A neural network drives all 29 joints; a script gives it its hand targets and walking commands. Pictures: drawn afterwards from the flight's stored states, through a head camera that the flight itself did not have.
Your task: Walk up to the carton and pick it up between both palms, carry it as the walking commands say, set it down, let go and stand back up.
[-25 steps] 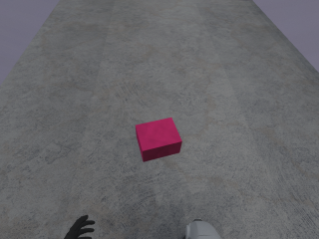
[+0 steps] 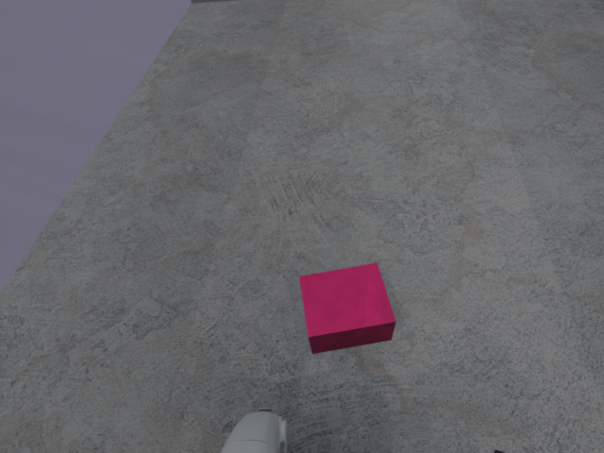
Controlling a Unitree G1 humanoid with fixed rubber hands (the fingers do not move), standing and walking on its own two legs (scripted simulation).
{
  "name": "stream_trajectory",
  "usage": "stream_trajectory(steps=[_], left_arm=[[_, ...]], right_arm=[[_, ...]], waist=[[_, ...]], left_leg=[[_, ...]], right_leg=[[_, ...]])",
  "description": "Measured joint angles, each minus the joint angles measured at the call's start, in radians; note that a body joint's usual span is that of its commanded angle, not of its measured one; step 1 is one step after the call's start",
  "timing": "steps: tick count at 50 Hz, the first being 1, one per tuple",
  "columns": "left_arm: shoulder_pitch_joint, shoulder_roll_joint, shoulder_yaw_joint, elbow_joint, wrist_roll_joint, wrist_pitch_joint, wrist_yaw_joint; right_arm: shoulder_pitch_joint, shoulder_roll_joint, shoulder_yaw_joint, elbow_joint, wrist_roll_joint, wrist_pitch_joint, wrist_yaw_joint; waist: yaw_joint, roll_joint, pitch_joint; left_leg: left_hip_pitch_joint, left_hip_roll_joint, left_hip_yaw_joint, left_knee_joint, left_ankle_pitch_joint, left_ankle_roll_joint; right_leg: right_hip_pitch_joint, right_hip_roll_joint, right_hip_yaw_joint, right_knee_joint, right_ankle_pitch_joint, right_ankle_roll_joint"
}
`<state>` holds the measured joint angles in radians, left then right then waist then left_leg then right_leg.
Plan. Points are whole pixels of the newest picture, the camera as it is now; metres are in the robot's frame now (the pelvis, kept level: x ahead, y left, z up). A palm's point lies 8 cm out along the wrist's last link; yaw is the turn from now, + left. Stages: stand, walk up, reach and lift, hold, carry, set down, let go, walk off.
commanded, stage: walk up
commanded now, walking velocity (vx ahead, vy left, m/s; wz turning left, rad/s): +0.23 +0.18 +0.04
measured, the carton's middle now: (345, 308) +0.63 -0.01 -0.71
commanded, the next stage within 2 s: none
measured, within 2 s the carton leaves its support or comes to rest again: neither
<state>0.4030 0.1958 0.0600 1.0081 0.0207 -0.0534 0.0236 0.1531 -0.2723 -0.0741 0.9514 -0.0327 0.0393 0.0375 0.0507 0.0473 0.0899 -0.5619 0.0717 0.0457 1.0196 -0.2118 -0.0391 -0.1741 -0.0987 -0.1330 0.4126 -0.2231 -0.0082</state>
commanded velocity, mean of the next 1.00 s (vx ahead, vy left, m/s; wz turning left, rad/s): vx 0.12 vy -0.05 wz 0.04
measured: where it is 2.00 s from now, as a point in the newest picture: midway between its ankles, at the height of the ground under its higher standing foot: outside the picture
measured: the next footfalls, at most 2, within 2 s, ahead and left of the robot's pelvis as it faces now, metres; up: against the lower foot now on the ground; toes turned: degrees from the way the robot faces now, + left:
left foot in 0.18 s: +0.15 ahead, +0.17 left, +0.00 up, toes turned +4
right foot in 0.60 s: +0.20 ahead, -0.08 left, +0.00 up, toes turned -5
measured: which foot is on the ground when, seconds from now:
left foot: up 0.00-0.16, down 0.18-1.00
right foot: down 0.00-0.18, up 0.20-0.58, down 0.60-0.88, up 0.90-1.00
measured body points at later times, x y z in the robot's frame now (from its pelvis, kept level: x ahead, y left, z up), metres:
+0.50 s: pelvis +0.11 +0.05 +0.00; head +0.14 +0.08 +0.45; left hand +0.17 +0.29 -0.17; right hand +0.08 -0.19 -0.13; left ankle +0.11 +0.16 -0.75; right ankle +0.14 -0.10 -0.70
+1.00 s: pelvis +0.14 +0.00 +0.00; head +0.14 +0.01 +0.45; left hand +0.19 +0.26 -0.15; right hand +0.10 -0.25 -0.15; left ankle +0.11 +0.16 -0.75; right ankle +0.14 -0.10 -0.70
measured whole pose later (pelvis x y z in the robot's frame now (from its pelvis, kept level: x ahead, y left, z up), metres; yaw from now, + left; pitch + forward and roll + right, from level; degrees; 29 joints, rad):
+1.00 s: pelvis +0.14 +0.00 +0.00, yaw +3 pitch +0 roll -1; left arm 0.23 0.22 0.08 1.04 0.04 0.03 -0.02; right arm 0.38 -0.19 -0.08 1.12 -0.03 0.01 -0.06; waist -0.05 0.01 -0.02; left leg -0.15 0.10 -0.02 0.39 -0.26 -0.05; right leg -0.40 0.00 -0.08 0.86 -0.37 0.03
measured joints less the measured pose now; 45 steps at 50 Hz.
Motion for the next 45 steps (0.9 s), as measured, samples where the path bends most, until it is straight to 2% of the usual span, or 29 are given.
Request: stream_trajectory(steps=[3, 8, 9, 10, 12, 15, 18, 21, 26, 29, 30, 32, 36, 40, 44, 45], left_arm=[[0.018, -0.006, -0.001, 0.003, 0.005, 0.004, -0.004], [0.014, -0.004, -0.005, 0.026, 0.008, 0.018, -0.017], [0.016, -0.005, -0.008, 0.03, 0.007, 0.019, -0.016], [0.005, 0.001, -0.009, 0.036, 0.007, 0.022, -0.017], [-0.03, 0.008, -0.008, 0.042, 0.009, 0.038, -0.014], [-0.08, 0.03, 0.001, 0.042, 0.008, 0.055, -0.022], [-0.129, 0.047, 0.007, 0.038, 0.008, 0.065, -0.033], [-0.168, 0.045, 0.005, 0.038, 0.002, 0.074, -0.032], [-0.227, 0.019, -0.008, 0.008, -0.023, 0.081, -0.008], [-0.242, 0.008, -0.015, 0.008, -0.021, 0.077, 0.002], [-0.24, 0.008, -0.016, 0.01, -0.016, 0.07, 0.005], [-0.245, -0.013, -0.023, 0.027, -0.012, 0.061, 0.006], [-0.242, -0.033, -0.028, 0.052, -0.013, 0.062, 0.009], [-0.237, -0.033, -0.027, 0.072, -0.018, 0.056, 0.01], [-0.216, -0.032, -0.026, 0.089, -0.015, 0.051, 0.009], [-0.208, -0.029, -0.02, 0.086, -0.007, 0.059, 0.003]], right_arm=[[-0.029, 0.025, 0.012, -0.004, 0.004, 0.0, 0.006], [-0.045, 0.082, 0.036, -0.004, 0.013, -0.038, -0.007], [-0.037, 0.084, 0.038, -0.003, 0.011, -0.052, -0.014], [-0.033, 0.093, 0.035, 0.005, 0.006, -0.068, -0.022], [-0.01, 0.103, 0.037, 0.016, 0.004, -0.082, -0.03], [0.057, 0.101, 0.035, 0.042, 0.009, -0.089, -0.037], [0.124, 0.092, 0.029, 0.076, 0.009, -0.098, -0.039], [0.175, 0.09, 0.033, 0.098, 0.007, -0.105, -0.044], [0.172, 0.102, 0.044, 0.125, 0.015, -0.082, -0.062], [0.155, 0.107, 0.043, 0.128, 0.021, -0.06, -0.068], [0.152, 0.108, 0.045, 0.128, 0.023, -0.053, -0.068], [0.133, 0.099, 0.047, 0.128, 0.027, -0.037, -0.071], [0.117, 0.097, 0.048, 0.133, 0.027, -0.02, -0.072], [0.115, 0.102, 0.048, 0.156, 0.024, -0.026, -0.071], [0.119, 0.101, 0.047, 0.171, 0.021, -0.031, -0.072], [0.127, 0.102, 0.041, 0.167, 0.017, -0.031, -0.074]], waist=[[0.01, -0.008, -0.004], [0.013, -0.034, -0.037], [0.011, -0.03, -0.048], [0.003, -0.05, -0.048], [-0.008, -0.071, -0.043], [-0.034, -0.089, -0.048], [-0.056, -0.101, -0.048], [-0.066, -0.1, -0.037], [-0.077, -0.087, 0.003], [-0.081, -0.083, 0.003], [-0.08, -0.089, -0.004], [-0.083, -0.045, -0.002], [-0.075, 0.002, -0.025], [-0.065, -0.004, -0.044], [-0.057, -0.02, -0.057], [-0.062, -0.025, -0.065]], left_leg=[[0.032, 0.005, 0.015, -0.159, 0.031, -0.004], [0.199, 0.005, 0.056, -0.448, 0.0, -0.016], [0.248, 0.006, 0.061, -0.508, 0.001, -0.015], [0.254, -0.007, 0.068, -0.505, -0.003, 0.005], [0.254, -0.009, 0.074, -0.468, -0.024, 0.043], [0.302, 0.006, 0.074, -0.523, -0.014, 0.053], [0.349, 0.01, 0.067, -0.597, 0.008, 0.051], [0.389, 0.013, 0.067, -0.643, 0.017, 0.048], [0.421, 0.003, 0.075, -0.649, 0.007, 0.041], [0.416, -0.011, 0.083, -0.595, -0.032, 0.027], [0.41, -0.023, 0.089, -0.568, -0.05, 0.021], [0.408, -0.01, 0.071, -0.535, -0.088, 0.018], [0.428, -0.01, 0.024, -0.576, -0.051, 0.023], [0.454, -0.005, 0.017, -0.63, -0.032, -0.005], [0.465, -0.004, 0.013, -0.659, -0.019, -0.008], [0.452, -0.003, 0.005, -0.643, -0.034, -0.004]], right_leg=[[0.029, -0.01, -0.003, -0.014, -0.012, 0.018], [0.057, -0.009, -0.009, 0.023, -0.073, 0.055], [0.046, -0.006, -0.008, 0.065, -0.104, 0.06], [0.018, -0.018, 0.008, 0.148, -0.158, 0.052], [-0.071, 0.003, 0.064, 0.376, -0.269, 0.04], [-0.184, 0.033, 0.081, 0.584, -0.204, 0.039], [-0.254, 0.025, 0.072, 0.623, -0.112, 0.04], [-0.275, 0.018, 0.074, 0.568, -0.058, 0.039], [-0.205, 0.045, 0.094, 0.303, -0.065, 0.045], [-0.116, 0.054, 0.075, 0.112, 0.027, 0.04], [-0.086, 0.046, 0.073, 0.06, 0.067, 0.021], [-0.079, 0.061, 0.062, 0.074, 0.041, -0.009], [-0.05, 0.086, 0.052, 0.031, 0.037, -0.017], [-0.025, 0.095, 0.046, -0.019, 0.059, -0.021], [-0.013, 0.097, 0.042, -0.045, 0.07, -0.023], [-0.03, 0.096, 0.035, -0.011, 0.025, -0.018]])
